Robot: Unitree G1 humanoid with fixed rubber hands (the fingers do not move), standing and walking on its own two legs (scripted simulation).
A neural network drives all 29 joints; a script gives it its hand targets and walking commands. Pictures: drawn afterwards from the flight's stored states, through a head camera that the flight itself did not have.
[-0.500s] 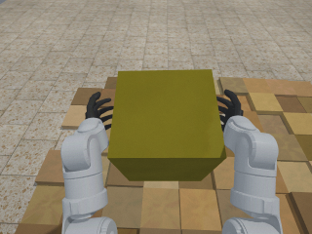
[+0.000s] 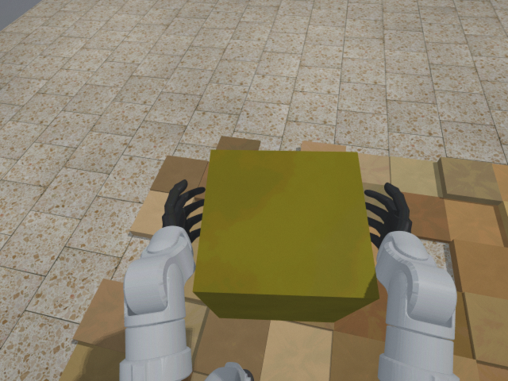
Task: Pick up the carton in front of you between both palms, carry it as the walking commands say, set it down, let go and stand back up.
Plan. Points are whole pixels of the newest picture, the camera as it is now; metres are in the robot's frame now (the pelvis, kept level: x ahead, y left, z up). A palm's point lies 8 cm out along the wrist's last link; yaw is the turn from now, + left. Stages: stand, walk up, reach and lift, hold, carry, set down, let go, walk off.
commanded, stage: carry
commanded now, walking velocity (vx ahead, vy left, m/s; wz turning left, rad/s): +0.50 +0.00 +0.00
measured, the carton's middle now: (279, 246) +0.34 +0.02 +0.00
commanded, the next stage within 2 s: none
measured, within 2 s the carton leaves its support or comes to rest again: neither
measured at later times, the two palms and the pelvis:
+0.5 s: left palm (242, 78) +0.68 +0.12 +0.08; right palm (393, 82) +0.68 -0.18 +0.08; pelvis +0.41 -0.03 -0.03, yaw -1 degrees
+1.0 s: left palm (255, 15) +1.02 +0.13 +0.05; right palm (366, 15) +1.01 -0.17 +0.06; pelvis +0.77 -0.01 -0.04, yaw -2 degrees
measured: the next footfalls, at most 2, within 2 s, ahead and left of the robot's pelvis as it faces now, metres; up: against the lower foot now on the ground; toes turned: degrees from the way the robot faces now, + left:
left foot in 0.06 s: +0.21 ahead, +0.10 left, +0.00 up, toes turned +5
right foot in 0.46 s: +0.55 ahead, -0.11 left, -0.01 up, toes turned -10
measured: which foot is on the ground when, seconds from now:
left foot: up 0.00-0.04, down 0.06-0.46, up 0.48-0.92, down 0.94-1.00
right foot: down 0.00-0.08, up 0.10-0.44, down 0.46-0.98, up 1.00-1.00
